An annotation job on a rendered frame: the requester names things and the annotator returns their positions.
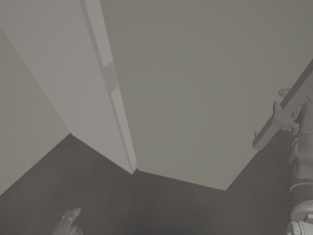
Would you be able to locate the left robot hand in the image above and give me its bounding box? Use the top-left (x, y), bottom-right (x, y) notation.
top-left (52, 208), bottom-right (83, 235)

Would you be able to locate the fridge door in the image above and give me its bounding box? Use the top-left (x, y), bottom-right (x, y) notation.
top-left (100, 0), bottom-right (313, 191)

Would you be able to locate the handle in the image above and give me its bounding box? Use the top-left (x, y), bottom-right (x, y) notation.
top-left (252, 59), bottom-right (313, 151)

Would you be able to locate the right robot hand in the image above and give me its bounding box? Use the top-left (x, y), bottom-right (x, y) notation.
top-left (272, 87), bottom-right (313, 136)

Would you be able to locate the robot right upper arm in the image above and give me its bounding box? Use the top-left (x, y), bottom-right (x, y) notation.
top-left (286, 220), bottom-right (313, 235)

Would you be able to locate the right robot forearm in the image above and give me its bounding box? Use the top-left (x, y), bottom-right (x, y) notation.
top-left (288, 133), bottom-right (313, 224)

